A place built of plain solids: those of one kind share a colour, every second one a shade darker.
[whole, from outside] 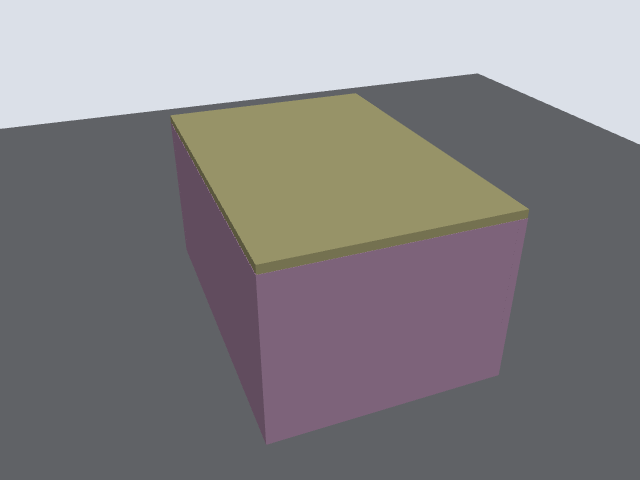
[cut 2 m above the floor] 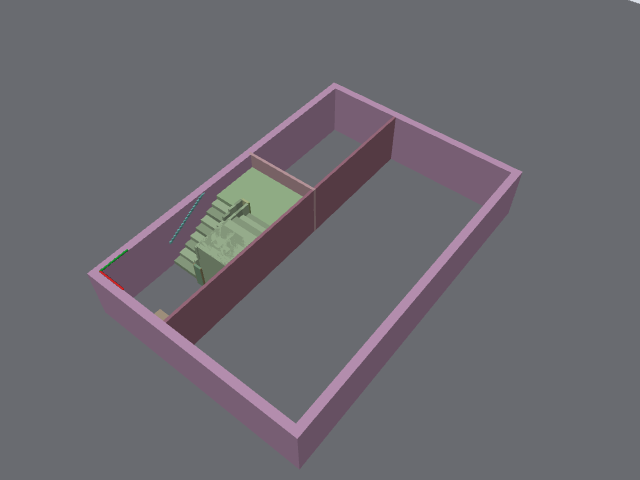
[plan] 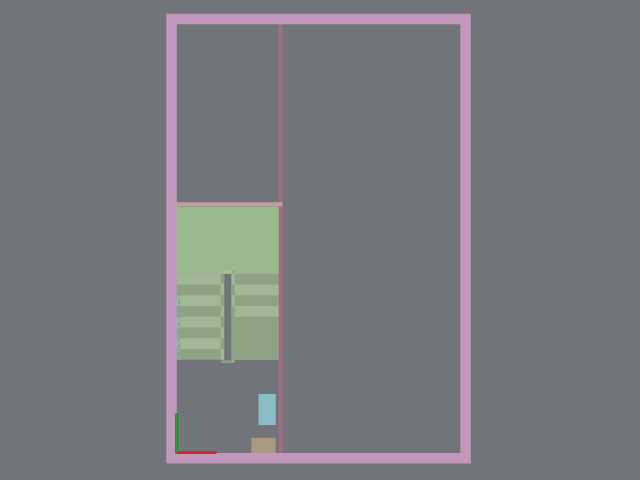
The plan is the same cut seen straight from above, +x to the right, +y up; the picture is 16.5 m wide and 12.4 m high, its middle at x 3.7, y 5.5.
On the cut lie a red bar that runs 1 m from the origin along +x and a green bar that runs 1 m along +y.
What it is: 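A small block of dwellings, 7.3 m wide and 11.1 m deep inside, its common dog-leg stair of 18 risers of 160 mm a storey on goings of 278 mm, 1.23 m wide flights and a well of 0.18 m; the dwelling on the first floor; a hall, a living room with a kitchen corner, a second bedroom, a bedroom, the bathroom shut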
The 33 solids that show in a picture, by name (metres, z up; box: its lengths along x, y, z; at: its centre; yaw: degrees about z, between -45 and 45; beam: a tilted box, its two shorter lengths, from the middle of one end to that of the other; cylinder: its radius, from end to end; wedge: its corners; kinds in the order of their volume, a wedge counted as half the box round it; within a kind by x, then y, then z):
{
 "wall_1": {"box": [0.27, 11.62, 5.8], "at": [-0.14, 5.54, 2.85]},
 "wall_2": {"box": [7.87, 0.27, 5.8], "at": [3.66, -0.14, 2.85]},
 "wall_3": {"box": [7.87, 0.27, 5.8], "at": [3.66, 11.21, 2.85]},
 "wall_4": {"box": [0.27, 11.62, 5.8], "at": [7.46, 5.54, 2.85]},
 "roof_slab_1": {"box": [7.85, 11.6, 0.44], "at": [3.66, 5.54, 5.81]},
 "piece_1": {"box": [1.23, 2.23, 0.21], "at": [0.61, 3.52, 0.05]},
 "piece_2": {"box": [1.23, 1.95, 0.37], "at": [0.61, 3.66, 0.13]},
 "piece_3": {"box": [1.23, 1.67, 0.53], "at": [0.61, 3.8, 0.21]},
 "piece_4": {"box": [1.23, 1.4, 0.69], "at": [0.61, 3.94, 0.29]},
 "piece_5": {"box": [1.23, 1.12, 0.85], "at": [0.61, 4.08, 0.37]},
 "piece_6": {"box": [1.23, 0.84, 1.01], "at": [0.61, 4.22, 0.45]},
 "piece_7": {"box": [1.23, 0.56, 1.17], "at": [0.61, 4.35, 0.53]},
 "piece_8": {"box": [1.23, 0.29, 1.33], "at": [0.61, 4.49, 0.61]},
 "piece_9": {"box": [0.09, 0.28, 1.93], "at": [1.18, 3.94, 0.91]},
 "piece_10": {"box": [0.09, 0.28, 2.09], "at": [1.18, 4.22, 0.99]},
 "piece_11": {"box": [0.09, 0.28, 2.25], "at": [1.18, 4.5, 1.07]},
 "piece_12": {"box": [0.09, 0.28, 1.4], "at": [1.46, 3.93, 2.14]},
 "piece_13": {"box": [0.09, 0.28, 1.24], "at": [1.46, 4.21, 2.06]},
 "piece_14": {"box": [0.09, 0.28, 1.08], "at": [1.46, 4.49, 1.98]},
 "piece_15": {"box": [1.23, 0.29, 2.77], "at": [2.02, 2.54, 1.33]},
 "piece_16": {"box": [1.23, 0.56, 2.61], "at": [2.02, 2.68, 1.25]},
 "piece_17": {"box": [1.23, 0.84, 2.45], "at": [2.02, 2.82, 1.17]},
 "piece_18": {"box": [1.23, 1.12, 2.29], "at": [2.02, 2.96, 1.09]},
 "piece_19": {"box": [1.23, 1.4, 2.13], "at": [2.02, 3.1, 1.01]},
 "piece_20": {"box": [1.23, 1.67, 1.97], "at": [2.02, 3.24, 0.93]},
 "piece_21": {"box": [1.23, 1.95, 1.81], "at": [2.02, 3.37, 0.85]},
 "piece_22": {"box": [1.23, 2.23, 1.65], "at": [2.02, 3.51, 0.77]},
 "half_1": {"box": [2.63, 1.75, 1.49], "at": [1.32, 5.49, 0.69]},
 "core_wall_low_1": {"box": [0.11, 11.08, 2.77], "at": [2.69, 5.54, 1.33]},
 "core_wall_back_1": {"box": [2.85, 0.11, 5.64], "at": [1.32, 6.42, 2.77]},
 "hung_more_letter_boxes_1": {"box": [0.63, 0.39, 1.52], "at": [2.24, 0.19, 0.71]},
 "ground_whole_1": {"box": [0.28, 0.08, 1.0], "at": [1.32, 2.36, 0.45]},
 "laid_doormat_1": {"box": [0.45, 0.8, 0.05], "at": [2.33, 1.12, -0.02]}
}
